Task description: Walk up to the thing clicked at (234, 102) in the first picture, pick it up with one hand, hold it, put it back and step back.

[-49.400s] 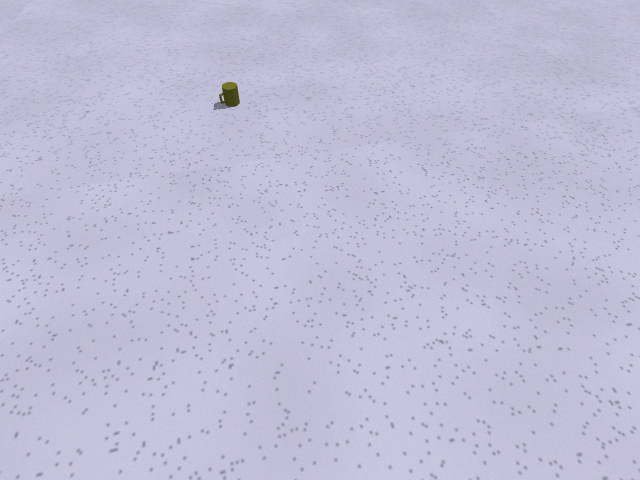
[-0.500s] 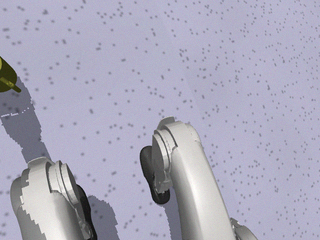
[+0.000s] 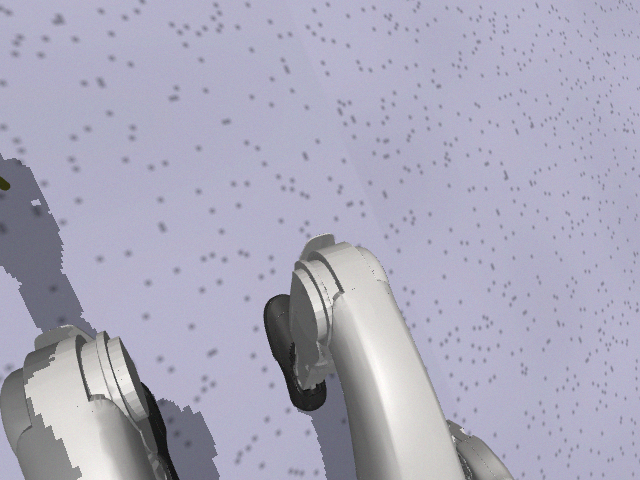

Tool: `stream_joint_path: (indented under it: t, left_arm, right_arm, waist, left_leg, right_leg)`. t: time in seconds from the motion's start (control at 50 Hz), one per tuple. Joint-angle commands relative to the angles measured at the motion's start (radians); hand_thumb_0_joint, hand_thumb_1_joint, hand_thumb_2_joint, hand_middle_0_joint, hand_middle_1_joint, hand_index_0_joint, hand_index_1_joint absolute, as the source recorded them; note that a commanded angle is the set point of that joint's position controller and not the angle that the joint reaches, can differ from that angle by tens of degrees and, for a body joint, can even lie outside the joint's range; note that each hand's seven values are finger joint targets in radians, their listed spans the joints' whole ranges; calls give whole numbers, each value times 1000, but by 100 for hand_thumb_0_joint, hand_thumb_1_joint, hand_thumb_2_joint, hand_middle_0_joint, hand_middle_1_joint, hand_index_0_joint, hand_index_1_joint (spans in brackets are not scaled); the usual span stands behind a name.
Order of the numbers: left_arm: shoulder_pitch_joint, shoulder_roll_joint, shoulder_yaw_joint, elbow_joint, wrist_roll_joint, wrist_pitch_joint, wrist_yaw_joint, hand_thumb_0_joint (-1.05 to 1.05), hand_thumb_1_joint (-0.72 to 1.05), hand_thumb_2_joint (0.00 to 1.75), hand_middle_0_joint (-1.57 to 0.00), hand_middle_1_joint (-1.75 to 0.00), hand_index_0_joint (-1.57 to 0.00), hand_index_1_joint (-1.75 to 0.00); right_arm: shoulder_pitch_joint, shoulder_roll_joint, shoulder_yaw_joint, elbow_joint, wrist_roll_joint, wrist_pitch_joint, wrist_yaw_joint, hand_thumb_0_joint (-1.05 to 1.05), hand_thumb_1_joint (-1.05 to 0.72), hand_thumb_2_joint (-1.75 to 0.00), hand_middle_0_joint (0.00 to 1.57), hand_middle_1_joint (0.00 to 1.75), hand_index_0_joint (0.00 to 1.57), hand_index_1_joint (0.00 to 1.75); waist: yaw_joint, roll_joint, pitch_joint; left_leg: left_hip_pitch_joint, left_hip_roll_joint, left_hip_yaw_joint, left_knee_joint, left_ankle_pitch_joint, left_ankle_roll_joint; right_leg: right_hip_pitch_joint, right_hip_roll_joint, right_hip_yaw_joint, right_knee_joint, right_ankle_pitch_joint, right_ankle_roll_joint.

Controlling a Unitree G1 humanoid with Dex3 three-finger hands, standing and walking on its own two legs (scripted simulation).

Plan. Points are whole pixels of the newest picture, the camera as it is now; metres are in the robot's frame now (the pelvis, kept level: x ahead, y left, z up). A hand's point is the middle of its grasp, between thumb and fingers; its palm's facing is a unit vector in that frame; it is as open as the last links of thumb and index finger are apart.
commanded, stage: rest palm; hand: left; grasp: from above
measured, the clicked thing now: out of the picture +0.55 +0.26 -0.28
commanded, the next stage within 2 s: close in 1.08 s
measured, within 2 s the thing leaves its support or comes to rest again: neither
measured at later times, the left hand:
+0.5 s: hand out of the picture +0.55 +0.27 -0.24, palm faces -0.45 -0.08 -0.89, open 12.8 cm
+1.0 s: hand out of the picture +0.54 +0.27 -0.24, palm faces -0.44 -0.10 -0.89, open 12.5 cm
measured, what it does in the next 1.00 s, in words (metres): stands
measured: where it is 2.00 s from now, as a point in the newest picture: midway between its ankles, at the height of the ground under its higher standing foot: (231, 416)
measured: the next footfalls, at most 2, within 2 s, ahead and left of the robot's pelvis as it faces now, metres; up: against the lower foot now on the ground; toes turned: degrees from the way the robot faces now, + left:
none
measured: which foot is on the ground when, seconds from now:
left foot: down 0.00-1.00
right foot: down 0.00-1.00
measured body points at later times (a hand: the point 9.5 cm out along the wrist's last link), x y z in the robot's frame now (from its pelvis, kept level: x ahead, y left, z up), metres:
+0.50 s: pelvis +0.00 +0.00 -0.01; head +0.30 +0.10 +0.30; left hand +0.56 +0.27 -0.18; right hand +0.00 -0.26 -0.06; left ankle +0.07 +0.12 -0.30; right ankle +0.13 -0.14 -0.30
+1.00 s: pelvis +0.00 +0.01 -0.01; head +0.30 +0.11 +0.30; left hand +0.56 +0.28 -0.19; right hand +0.00 -0.25 -0.05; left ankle +0.07 +0.12 -0.30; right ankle +0.13 -0.14 -0.30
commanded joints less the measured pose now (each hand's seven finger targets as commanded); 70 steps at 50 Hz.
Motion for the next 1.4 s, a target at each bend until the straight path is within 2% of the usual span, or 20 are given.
stream_joint_path:
  t: [0.0,0.26,0.28,0.38,0.4,0.44,0.54,0.62,0.66,0.68,0.72,0.8,0.84,0.94,1.0,1.08,1.16,1.24,1.3,1.38]
  left_arm:
    - [-353,223,33,-141,7,-21,58,0,-49,109,-11,-110,-10,-111]
    - [-351,263,41,-133,30,-41,134,0,-43,115,-15,-112,-14,-113]
    - [-361,292,49,-158,29,-41,139,0,-42,113,-16,-111,-15,-112]
    - [-314,272,56,-99,24,-22,137,0,-37,110,-18,-110,-18,-110]
    - [-316,323,81,-128,27,-22,141,0,-37,110,-18,-109,-18,-110]
    - [-315,303,57,-147,37,-20,139,0,-38,107,-19,-108,-19,-108]
    - [-258,324,86,-77,17,-11,142,0,-36,104,-19,-107,-19,-107]
    - [-279,333,88,-127,25,-16,145,0,-36,107,-19,-107,-19,-107]
    - [-302,286,43,-129,18,-26,145,0,-37,109,-19,-109,-18,-109]
    - [-250,319,71,-57,20,-21,154,0,-36,109,-20,-109,-19,-109]
    - [-298,292,49,-119,20,-30,152,0,-37,108,-19,-108,-19,-108]
    - [-260,296,64,-71,21,-26,156,0,-35,108,-19,-109,-19,-109]
    - [-278,272,35,-69,24,-31,158,0,-36,109,-20,-110,-20,-110]
    - [-277,291,48,-64,30,-34,174,0,-35,111,-20,-112,-19,-112]
    - [-251,272,30,-3,20,-33,175,0,-36,111,-18,-114,-18,-113]
    - [-265,300,40,-35,21,-35,178,0,-37,113,-18,-117,-18,-116]
    - [-230,270,23,8,5,-32,182,0,-36,116,-17,-120,-17,-119]
    - [-272,310,49,-66,17,-35,181,0,-28,100,-20,-115,-23,-112]
    - [-237,264,21,23,9,-25,180,0,-26,100,-20,-117,-23,-114]
    - [-259,328,49,-39,18,-25,181,0,-24,100,-23,-114,-25,-112]
  right_arm:
    - [237,-308,-85,13,-4,-7,-17,0,-90,-90,20,30,20,30]
    - [260,-338,-56,23,-35,-73,-4,0,-90,-90,20,30,20,30]
    - [248,-337,-56,24,-30,-75,-4,0,-90,-90,20,30,20,30]
    - [249,-364,-52,9,-44,-95,11,0,-90,-90,20,30,20,30]
    - [248,-371,-52,13,-40,-92,9,0,-90,-90,20,30,20,30]
    - [243,-354,-46,3,-44,-97,14,0,-90,-90,20,30,20,30]
    - [239,-380,-44,4,-44,-104,21,0,-90,-90,20,30,20,30]
    - [230,-382,-41,3,-44,-105,25,0,-90,-90,20,30,20,30]
    - [212,-371,-39,-7,-40,-106,27,0,-90,-90,20,30,20,30]
    - [216,-375,-39,3,-42,-104,27,0,-90,-90,20,30,20,30]
    - [216,-366,-37,0,-41,-109,28,0,-90,-90,20,30,20,30]
    - [221,-385,-40,3,-44,-106,33,0,-90,-90,20,30,20,30]
    - [206,-375,-34,-3,-44,-110,36,0,-91,-91,20,30,20,30]
    - [214,-382,-32,10,-48,-112,37,0,-91,-90,20,30,20,30]
    - [199,-375,-21,5,-48,-113,42,0,-91,-90,20,30,20,30]
    - [204,-379,-17,8,-50,-121,40,0,-91,-91,20,30,20,30]
    - [204,-368,-5,13,-50,-124,43,0,-91,-91,20,30,20,30]
    - [207,-376,-8,22,-52,-124,42,0,-90,-90,20,30,20,30]
    - [190,-378,2,2,-52,-124,45,0,-90,-90,20,30,20,30]
    - [191,-379,-2,14,-52,-122,38,0,-90,-90,20,30,20,30]
  waist:
    - [-48,428,-651]
    - [-81,496,-611]
    - [-63,517,-643]
    - [-102,489,-563]
    - [-83,503,-587]
    - [-72,523,-612]
    - [-99,452,-555]
    - [-91,515,-587]
    - [-97,484,-558]
    - [-101,452,-551]
    - [-90,485,-564]
    - [-108,488,-529]
    - [-110,476,-515]
    - [-109,508,-548]
    - [-114,450,-491]
    - [-107,465,-516]
    - [-114,420,-499]
    - [-100,502,-535]
    - [-128,413,-458]
    - [-98,463,-506]
  left_leg:
    - [483,9,68,-259,215,-5]
    - [520,22,47,-222,221,-16]
    - [528,25,48,-222,235,-16]
    - [504,28,37,-200,256,-19]
    - [517,30,33,-206,266,-21]
    - [535,29,41,-206,279,-22]
    - [454,28,43,-186,251,-10]
    - [525,36,27,-199,274,-21]
    - [478,33,29,-194,247,-15]
    - [470,32,28,-200,219,-10]
    - [486,34,26,-207,231,-16]
    - [517,41,4,-213,255,-25]
    - [492,38,11,-206,228,-17]
    - [530,44,-5,-210,267,-27]
    - [447,37,6,-211,203,-13]
    - [472,39,7,-212,206,-14]
    - [428,39,10,-208,195,-8]
    - [505,47,-11,-219,230,-27]
    - [415,41,-2,-203,172,-13]
    - [456,43,3,-212,185,-17]
  right_leg:
    - [388,50,-123,-152,151,-101]
    - [368,56,-151,-127,169,-97]
    - [383,60,-150,-125,179,-99]
    - [366,56,-161,-126,192,-96]
    - [383,55,-159,-130,196,-98]
    - [404,59,-157,-117,209,-100]
    - [429,64,-162,-137,194,-93]
    - [410,60,-165,-124,211,-94]
    - [402,71,-172,-126,194,-97]
    - [433,72,-170,-136,175,-91]
    - [413,70,-170,-126,189,-94]
    - [373,62,-177,-124,192,-93]
    - [375,67,-173,-123,185,-91]
    - [377,62,-178,-118,212,-90]
    - [391,70,-176,-125,173,-86]
    - [401,67,-172,-126,179,-85]
    - [429,75,-176,-134,175,-82]
    - [377,59,-175,-119,187,-88]
    - [377,69,-179,-130,153,-85]
    - [390,67,-173,-131,159,-87]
